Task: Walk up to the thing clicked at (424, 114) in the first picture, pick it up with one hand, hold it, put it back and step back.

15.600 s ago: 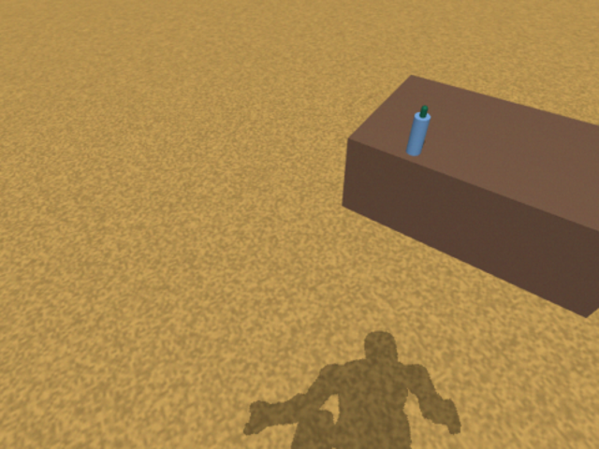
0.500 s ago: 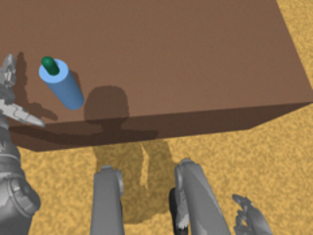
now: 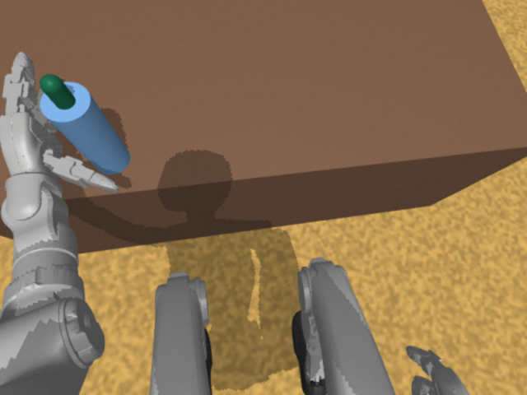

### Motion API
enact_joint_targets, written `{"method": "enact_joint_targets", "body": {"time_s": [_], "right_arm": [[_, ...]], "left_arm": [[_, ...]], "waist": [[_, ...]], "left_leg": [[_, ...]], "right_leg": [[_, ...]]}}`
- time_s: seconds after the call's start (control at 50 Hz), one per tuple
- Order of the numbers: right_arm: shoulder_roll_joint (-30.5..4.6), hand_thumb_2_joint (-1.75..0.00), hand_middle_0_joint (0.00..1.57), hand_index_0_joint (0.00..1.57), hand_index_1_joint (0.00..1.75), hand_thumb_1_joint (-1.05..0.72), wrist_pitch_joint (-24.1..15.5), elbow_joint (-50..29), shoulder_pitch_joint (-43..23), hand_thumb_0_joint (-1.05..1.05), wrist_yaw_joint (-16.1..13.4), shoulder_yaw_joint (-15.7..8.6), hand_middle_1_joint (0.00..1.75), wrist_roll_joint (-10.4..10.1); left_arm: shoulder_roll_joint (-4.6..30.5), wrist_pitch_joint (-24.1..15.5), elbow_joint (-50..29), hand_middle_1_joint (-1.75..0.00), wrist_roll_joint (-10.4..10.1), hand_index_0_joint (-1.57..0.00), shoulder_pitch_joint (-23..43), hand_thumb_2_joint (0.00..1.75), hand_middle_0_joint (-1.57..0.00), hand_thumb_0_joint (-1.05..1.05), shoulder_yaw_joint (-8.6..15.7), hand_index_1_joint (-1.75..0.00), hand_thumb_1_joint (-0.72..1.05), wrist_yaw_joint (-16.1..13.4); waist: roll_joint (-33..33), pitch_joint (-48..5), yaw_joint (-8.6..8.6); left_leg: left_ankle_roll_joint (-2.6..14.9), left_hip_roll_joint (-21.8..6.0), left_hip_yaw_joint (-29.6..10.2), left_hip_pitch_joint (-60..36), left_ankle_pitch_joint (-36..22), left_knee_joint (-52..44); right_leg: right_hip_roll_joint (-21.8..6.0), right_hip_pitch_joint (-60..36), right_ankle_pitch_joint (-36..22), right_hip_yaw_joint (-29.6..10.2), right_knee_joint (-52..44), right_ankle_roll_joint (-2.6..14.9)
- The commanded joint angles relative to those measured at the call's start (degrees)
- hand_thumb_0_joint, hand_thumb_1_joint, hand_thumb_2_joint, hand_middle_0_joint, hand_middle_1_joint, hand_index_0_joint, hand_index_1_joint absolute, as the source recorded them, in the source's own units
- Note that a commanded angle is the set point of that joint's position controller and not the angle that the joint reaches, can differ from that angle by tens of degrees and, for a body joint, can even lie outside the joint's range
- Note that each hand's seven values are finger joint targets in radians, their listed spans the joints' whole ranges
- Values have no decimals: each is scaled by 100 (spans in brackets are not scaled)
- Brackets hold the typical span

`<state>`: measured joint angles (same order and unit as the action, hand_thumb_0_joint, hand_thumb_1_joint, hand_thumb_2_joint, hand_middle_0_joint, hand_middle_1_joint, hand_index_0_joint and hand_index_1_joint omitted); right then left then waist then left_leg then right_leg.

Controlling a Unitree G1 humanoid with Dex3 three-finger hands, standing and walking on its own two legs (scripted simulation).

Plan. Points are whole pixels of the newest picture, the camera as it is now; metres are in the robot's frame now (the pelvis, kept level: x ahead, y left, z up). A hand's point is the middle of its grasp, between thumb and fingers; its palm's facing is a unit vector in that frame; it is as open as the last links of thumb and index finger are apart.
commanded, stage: rest palm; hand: left
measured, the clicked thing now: (86, 127) +0.49 +0.23 +0.02
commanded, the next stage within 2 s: close in 0.16 s
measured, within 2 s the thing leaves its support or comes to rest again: leaves its support in 1.68 s
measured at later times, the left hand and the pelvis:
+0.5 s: hand (98, 144) +0.48 +0.22 +0.00, palm faces +0.14 -0.99 -0.02, open 16.8 cm; pelvis +0.01 +0.00 +0.01, yaw +0 degrees
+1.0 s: hand (105, 146) +0.48 +0.22 -0.02, palm faces +0.14 -0.99 -0.04, open 10.7 cm; pelvis +0.00 +0.00 -0.01, yaw +0 degrees
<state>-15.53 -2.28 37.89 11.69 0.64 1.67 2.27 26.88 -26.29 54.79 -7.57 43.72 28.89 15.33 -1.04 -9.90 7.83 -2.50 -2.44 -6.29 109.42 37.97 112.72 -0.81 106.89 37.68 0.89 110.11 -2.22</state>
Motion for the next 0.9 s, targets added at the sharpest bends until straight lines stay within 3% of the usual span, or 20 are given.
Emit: {"method": "enact_joint_targets", "body": {"time_s": [0.0,0.08,0.24,0.28,0.34,0.36,0.44,0.5,0.52,0.56,0.58,0.6,0.66,0.68,0.74,0.82,0.86,0.88], "right_arm": [[-1001,-90,20,20,30,-92,-48,-390,697,0,-47,-411,30,-11],[-1043,-90,20,20,30,-92,-1,-369,702,0,-37,-485,30,-1],[-988,-90,20,20,30,-92,95,-340,615,0,15,-538,30,18],[-972,-90,20,20,30,-91,102,-342,569,0,12,-548,30,14],[-955,-90,20,20,30,-92,111,-372,537,0,43,-540,30,21],[-958,-90,20,20,30,-92,116,-370,537,0,41,-527,30,15],[-959,-90,20,20,30,-92,138,-376,514,0,56,-543,30,23],[-962,-90,20,20,30,-92,154,-370,490,0,54,-545,30,14],[-939,-90,20,20,30,-92,171,-339,526,0,50,-543,30,9],[-925,-90,20,20,30,-92,188,-368,495,0,50,-519,30,3],[-922,-90,20,20,30,-92,200,-364,520,0,50,-532,30,23],[-932,-90,20,20,30,-92,204,-401,452,0,58,-501,30,19],[-934,-90,20,20,30,-92,219,-413,540,0,57,-513,30,30],[-943,-90,20,20,30,-92,222,-438,505,0,53,-512,30,32],[-935,-90,20,20,30,-91,223,-425,524,0,63,-491,30,40],[-946,-89,20,20,30,-91,228,-419,579,0,64,-503,30,44],[-974,-89,20,20,30,-91,234,-444,564,0,68,-489,30,28],[-976,-89,20,20,30,-91,243,-431,569,0,62,-504,30,28]], "left_arm": [[1151,-394,-1520,-5,-38,-7,1741,0,-4,0,-7,-2,-60,-224],[983,-426,-1762,-5,28,-7,1646,0,-4,0,-142,-2,-59,-353],[666,-532,-1930,-2,106,-8,1237,0,-7,0,-293,-1,-61,-566],[614,-547,-1807,-12,113,-18,1165,3,-17,0,-306,-10,-52,-602],[505,-614,-1956,-18,90,-25,1228,7,-24,0,-392,-16,-52,-587],[606,-637,-2059,-20,91,-27,1203,8,-26,0,-362,-18,-53,-600],[413,-637,-2137,-27,106,-35,1238,14,-33,0,-531,-25,-47,-620],[310,-592,-2044,-31,88,-39,1353,18,-37,0,-586,-29,-44,-669],[320,-588,-1932,-33,111,-40,1361,20,-39,0,-590,-31,-43,-691],[538,-605,-1844,-36,146,-44,1256,23,-42,0,-403,-34,-42,-761],[429,-615,-1754,-37,163,-45,1296,23,-44,0,-488,-35,-41,-752],[401,-614,-1696,-39,136,-47,1240,24,-45,0,-482,-37,-38,-741],[560,-644,-1660,-43,190,-51,1361,29,-49,0,-418,-41,-32,-734],[589,-662,-1645,-45,169,-53,1323,31,-51,0,-371,-43,-28,-725],[596,-698,-1687,-52,176,-60,1467,38,-59,0,-415,-50,-17,-686],[619,-724,-1652,-60,217,-69,1588,45,-67,0,-445,-58,-7,-693],[774,-709,-1621,-63,210,-72,1517,49,-71,0,-331,-61,-2,-708],[650,-708,-1640,-65,216,-75,1578,50,-74,0,-459,-63,0,-700]], "waist": [[-735,-3402,-113],[-911,-3716,-134],[-733,-3617,-153],[-586,-3517,-108],[-656,-3636,-92],[-664,-3682,-169],[-859,-3781,-179],[-790,-3653,-126],[-701,-3500,-42],[-545,-3375,-138],[-509,-3375,-72],[-523,-3323,-117],[-462,-3494,-55],[-409,-3541,-140],[-562,-3595,-93],[-586,-3526,-51],[-638,-3605,-135],[-685,-3622,-97]], "left_leg": [[362,131,381,-2398,-667,-1408],[336,118,338,-2868,-1125,-1421],[353,121,362,-2731,-1320,-1378],[371,123,351,-2640,-1194,-1352],[354,130,326,-2680,-1327,-1351],[357,125,328,-2757,-1395,-1371],[305,98,266,-3151,-1619,-1430],[311,86,218,-3114,-1401,-1438],[335,100,257,-2883,-1279,-1388],[345,109,262,-2646,-1073,-1409],[369,124,323,-2547,-1077,-1339],[362,125,302,-2590,-1011,-1386],[382,142,353,-2441,-1028,-1283],[386,148,367,-2432,-1010,-1282],[370,146,369,-2499,-1122,-1239],[367,147,396,-2368,-866,-1242],[350,148,340,-2480,-921,-1282],[347,137,343,-2563,-910,-1282]], "right_leg": [[109,-1927,-863,181,-1401,406],[106,-1962,-1201,197,-1323,435],[114,-2117,-1371,180,-1339,424],[125,-2107,-1290,188,-1374,403],[107,-2119,-1401,204,-1273,425],[111,-2175,-1442,197,-1278,422],[106,-1972,-1507,215,-1214,457],[100,-1801,-1349,229,-1221,451],[99,-1864,-1314,213,-1272,430],[103,-1843,-1144,212,-1245,426],[101,-1966,-1203,196,-1286,403],[89,-1916,-1136,201,-1265,420],[100,-2066,-1199,189,-1247,392],[110,-2073,-1172,172,-1251,393],[106,-2009,-1232,181,-1177,406],[116,-1983,-1059,187,-1201,405],[110,-1885,-1046,221,-1119,427],[112,-1832,-1029,217,-1129,426]]}}
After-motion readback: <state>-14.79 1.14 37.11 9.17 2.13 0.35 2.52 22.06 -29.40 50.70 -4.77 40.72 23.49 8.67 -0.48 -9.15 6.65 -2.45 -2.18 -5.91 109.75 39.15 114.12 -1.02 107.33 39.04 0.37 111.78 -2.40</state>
